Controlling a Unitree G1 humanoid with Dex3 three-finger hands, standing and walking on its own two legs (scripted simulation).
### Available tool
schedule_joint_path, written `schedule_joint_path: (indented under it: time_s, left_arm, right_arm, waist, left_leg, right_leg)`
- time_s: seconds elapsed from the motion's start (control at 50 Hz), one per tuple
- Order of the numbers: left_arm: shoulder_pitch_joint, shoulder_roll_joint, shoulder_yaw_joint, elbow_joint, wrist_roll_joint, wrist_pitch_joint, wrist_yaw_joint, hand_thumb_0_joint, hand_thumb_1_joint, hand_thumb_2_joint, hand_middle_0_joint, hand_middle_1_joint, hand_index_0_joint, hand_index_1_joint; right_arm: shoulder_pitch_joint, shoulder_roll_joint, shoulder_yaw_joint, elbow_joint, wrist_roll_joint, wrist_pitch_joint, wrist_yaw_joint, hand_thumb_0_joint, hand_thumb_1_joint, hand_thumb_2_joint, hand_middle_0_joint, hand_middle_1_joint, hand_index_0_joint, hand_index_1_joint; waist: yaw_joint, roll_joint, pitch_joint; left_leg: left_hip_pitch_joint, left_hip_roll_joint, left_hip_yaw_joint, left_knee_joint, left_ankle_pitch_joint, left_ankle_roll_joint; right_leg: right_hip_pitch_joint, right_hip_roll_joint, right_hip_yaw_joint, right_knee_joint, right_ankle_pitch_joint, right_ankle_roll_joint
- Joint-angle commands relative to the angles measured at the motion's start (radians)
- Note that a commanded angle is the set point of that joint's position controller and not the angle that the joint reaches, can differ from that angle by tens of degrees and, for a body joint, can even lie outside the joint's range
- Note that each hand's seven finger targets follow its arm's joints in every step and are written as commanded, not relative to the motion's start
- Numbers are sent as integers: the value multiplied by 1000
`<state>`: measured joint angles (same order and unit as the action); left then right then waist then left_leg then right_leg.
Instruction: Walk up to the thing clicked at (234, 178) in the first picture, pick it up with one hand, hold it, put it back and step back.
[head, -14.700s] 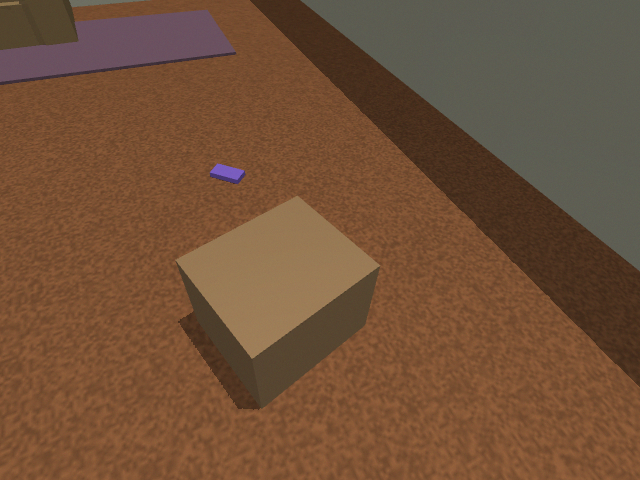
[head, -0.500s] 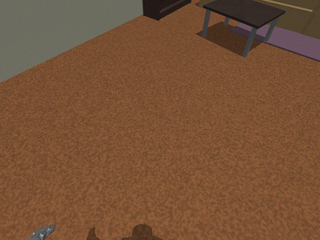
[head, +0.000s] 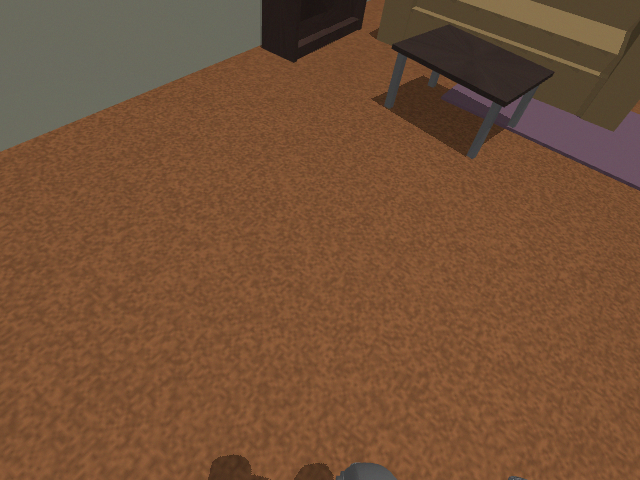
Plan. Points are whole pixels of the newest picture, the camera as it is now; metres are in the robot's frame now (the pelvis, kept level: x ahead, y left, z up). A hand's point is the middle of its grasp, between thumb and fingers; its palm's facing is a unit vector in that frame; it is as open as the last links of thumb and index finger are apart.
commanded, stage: walk up
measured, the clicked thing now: out of the picture +0.31 -1.34 -0.76
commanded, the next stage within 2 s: none
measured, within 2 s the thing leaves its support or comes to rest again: neither
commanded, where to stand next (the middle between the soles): +0.81 -0.02 m, yaw +2 degrees
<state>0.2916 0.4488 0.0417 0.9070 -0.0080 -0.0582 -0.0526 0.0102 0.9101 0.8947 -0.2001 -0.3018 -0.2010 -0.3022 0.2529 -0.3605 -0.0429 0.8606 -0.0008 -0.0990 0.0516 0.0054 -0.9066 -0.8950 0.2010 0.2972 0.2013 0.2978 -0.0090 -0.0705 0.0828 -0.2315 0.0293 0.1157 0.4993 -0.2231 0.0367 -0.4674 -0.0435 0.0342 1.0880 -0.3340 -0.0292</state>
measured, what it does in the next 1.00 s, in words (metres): walks ahead: right foot, then left foot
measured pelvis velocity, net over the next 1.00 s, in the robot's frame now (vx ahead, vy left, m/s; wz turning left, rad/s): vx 0.42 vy -0.03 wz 0.04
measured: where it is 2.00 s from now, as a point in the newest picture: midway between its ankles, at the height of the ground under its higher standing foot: (285, 298)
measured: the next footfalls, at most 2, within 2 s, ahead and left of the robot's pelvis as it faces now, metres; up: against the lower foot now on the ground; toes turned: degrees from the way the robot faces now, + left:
right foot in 0.26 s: +0.29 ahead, -0.17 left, +0.00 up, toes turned -6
left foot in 0.76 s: +0.49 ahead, +0.09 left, +0.00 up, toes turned +7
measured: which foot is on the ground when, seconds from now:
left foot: down 0.00-0.30, up 0.32-0.74, down 0.76-1.00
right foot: up 0.00-0.24, down 0.26-0.80, up 0.82-1.00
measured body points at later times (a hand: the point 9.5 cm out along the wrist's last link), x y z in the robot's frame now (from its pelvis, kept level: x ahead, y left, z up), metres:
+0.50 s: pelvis +0.23 -0.07 +0.00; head +0.23 -0.10 +0.45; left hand +0.30 +0.24 -0.09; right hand +0.30 -0.39 -0.12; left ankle +0.25 +0.10 -0.66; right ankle +0.25 -0.16 -0.74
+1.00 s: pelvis +0.42 -0.03 +0.00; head +0.42 +0.00 +0.45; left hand +0.45 +0.30 -0.13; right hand +0.52 -0.33 -0.09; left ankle +0.45 +0.08 -0.74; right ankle +0.45 -0.18 -0.67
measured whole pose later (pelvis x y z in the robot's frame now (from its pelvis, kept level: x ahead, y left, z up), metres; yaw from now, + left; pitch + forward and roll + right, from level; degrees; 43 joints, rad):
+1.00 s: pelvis +0.42 -0.03 +0.00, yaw +2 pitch -4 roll +0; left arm 0.33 0.44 0.05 0.89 0.00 -0.05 -0.05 0.01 0.91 0.89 -0.20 -0.30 -0.20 -0.30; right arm 0.26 -0.37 -0.03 0.84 0.00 -0.08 0.05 0.01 -0.91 -0.90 0.20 0.30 0.20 0.30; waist 0.00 -0.06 0.08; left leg -0.22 0.03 0.08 0.50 -0.21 0.03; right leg -0.46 -0.06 0.02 1.03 -0.34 -0.03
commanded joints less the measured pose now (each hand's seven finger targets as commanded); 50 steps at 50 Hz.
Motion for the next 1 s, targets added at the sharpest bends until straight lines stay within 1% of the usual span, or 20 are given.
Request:
schedule_joint_path:
  time_s: [0.0,0.12,0.18,0.24,0.26,0.28,0.3,0.34,0.38,0.42,0.48,0.6,0.7,0.74,0.76,0.78,0.8,0.82,0.88,0.98]
  left_arm:
    - [29,171,55,-63,10,-6,-16,0,900,900,-200,-300,-200,-300]
    - [-136,139,61,-103,19,-13,-36,0,900,900,-200,-300,-200,-300]
    - [-102,144,73,-73,19,-20,-30,0,900,900,-200,-300,-200,-300]
    - [87,199,103,-17,21,-36,-9,0,900,900,-200,-300,-200,-300]
    - [174,279,130,-12,29,-45,5,0,900,900,-200,-300,-200,-300]
    - [149,330,132,-39,20,-49,13,0,900,900,-200,-300,-200,-300]
    - [107,333,130,-42,5,-42,15,0,900,900,-200,-300,-200,-300]
    - [43,270,107,-61,-6,-43,24,0,900,900,-200,-300,-200,-300]
    - [-21,221,90,-74,-7,-50,28,0,900,900,-200,-300,-200,-300]
    - [-31,204,82,-80,-2,-57,27,0,900,900,-200,-300,-200,-300]
    - [-19,200,84,-106,6,-64,26,0,900,900,-200,-300,-200,-300]
    - [29,219,97,-111,19,-59,21,0,900,900,-200,-300,-200,-300]
    - [25,240,92,-112,17,-48,24,0,900,900,-200,-300,-200,-300]
    - [45,199,72,-121,18,-40,25,0,900,900,-200,-300,-200,-300]
    - [95,140,49,-124,10,-36,27,0,900,900,-200,-300,-200,-300]
    - [140,71,33,-129,2,-32,24,0,900,900,-200,-300,-200,-300]
    - [120,196,62,-106,4,-17,42,0,900,900,-200,-300,-200,-300]
    - [70,219,59,-97,11,-17,44,0,900,900,-200,-300,-200,-300]
    - [103,178,53,-69,-2,-14,27,0,900,900,-200,-300,-200,-300]
    - [99,159,57,-58,11,3,-1,0,900,900,-200,-300,-200,-300]
  right_arm:
    - [-1,-298,-90,-80,2,-27,-17,0,-900,-900,200,300,200,300]
    - [58,-316,-94,-58,0,-22,-9,0,-900,-900,200,300,200,300]
    - [33,-320,-98,-73,0,-13,-15,0,-900,-900,200,300,200,300]
    - [82,-252,-70,-74,-2,-7,-20,0,-900,-900,200,300,200,300]
    - [148,-184,-46,-78,1,-7,-18,0,-900,-900,200,300,200,300]
    - [178,-197,-43,-73,4,3,-19,0,-900,-900,200,300,200,300]
    - [133,-293,-65,-53,-3,11,-32,0,-900,-900,200,300,200,300]
    - [78,-284,-66,-27,10,14,-31,0,-900,-900,200,300,200,300]
    - [137,-243,-56,-3,17,21,-18,0,-900,-900,200,300,200,300]
    - [150,-229,-60,6,5,35,-9,0,-900,-900,200,300,200,300]
    - [91,-229,-69,-16,-5,45,5,0,-900,-900,200,300,200,300]
    - [-74,-213,-70,-66,-21,36,23,0,-900,-900,200,300,200,300]
    - [-71,-220,-79,-63,-22,23,24,0,-900,-900,200,300,200,300]
    - [83,-267,-96,-17,-30,11,11,0,-900,-900,200,300,200,300]
    - [191,-331,-119,-1,-44,4,-2,0,-900,-900,200,300,200,300]
    - [205,-399,-133,-31,-44,0,-15,0,-900,-900,200,300,200,300]
    - [182,-405,-137,-44,-8,4,-16,0,-900,-900,200,300,200,300]
    - [163,-376,-133,-42,8,10,-19,0,-900,-900,200,300,200,300]
    - [66,-290,-85,-63,10,3,-30,0,-900,-900,200,300,200,300]
    - [13,-303,-88,-93,-2,-6,-22,0,-900,-900,200,300,200,300]
  waist:
    - [16,196,-9]
    - [-27,192,20]
    - [5,177,-31]
    - [101,-5,-164]
    - [124,-217,-237]
    - [98,-227,-190]
    - [105,-144,-159]
    - [73,-27,-41]
    - [18,-62,-33]
    - [5,-89,-25]
    - [16,-53,-10]
    - [68,-31,35]
    - [40,1,-17]
    - [-42,134,-109]
    - [-83,303,-182]
    - [-65,450,-207]
    - [-77,292,-217]
    - [-72,223,-140]
    - [-6,171,-40]
    - [9,239,19]
  left_leg:
    - [32,239,-185,-307,15,178]
    - [78,204,-133,-276,78,149]
    - [40,233,-136,-177,126,137]
    - [-39,126,-47,231,201,71]
    - [-183,25,1,501,-5,33]
    - [-383,-63,-62,634,-279,-1]
    - [-415,-9,-119,716,-290,4]
    - [-368,36,-226,710,-172,6]
    - [-299,49,-204,607,-92,7]
    - [-250,37,-182,563,-31,-5]
    - [-319,40,-174,451,27,-38]
    - [-309,76,-132,165,93,-40]
    - [-112,50,-66,56,88,-1]
    - [155,0,-60,0,15,38]
    - [324,114,-247,-74,-147,96]
    - [466,348,-691,-149,-220,173]
    - [437,419,-806,-206,-226,263]
    - [334,405,-737,-216,-143,263]
    - [111,257,-332,-212,155,148]
    - [-7,220,-225,-297,-107,180]
  right_leg:
    - [-73,-83,-2,-168,97,42]
    - [-26,-68,-73,-458,253,17]
    - [143,-41,-98,-492,231,0]
    - [477,-17,-77,-581,129,-35]
    - [603,-200,189,-676,-38,-68]
    - [647,-382,554,-824,-114,-142]
    - [605,-423,627,-835,-99,-226]
    - [403,-333,387,-843,97,-166]
    - [343,-224,150,-807,300,-106]
    - [278,-184,56,-821,384,-104]
    - [310,-206,30,-865,287,-155]
    - [325,-225,6,-868,128,-151]
    - [293,-235,-13,-743,189,-154]
    - [215,-152,-90,-452,354,-113]
    - [64,-70,-148,-172,270,-69]
    - [-202,77,-121,36,-211,-12]
    - [-220,34,-38,111,-229,-29]
    - [-217,0,9,145,-196,-28]
    - [-79,-42,65,30,-27,-18]
    - [-47,-71,-13,-168,75,35]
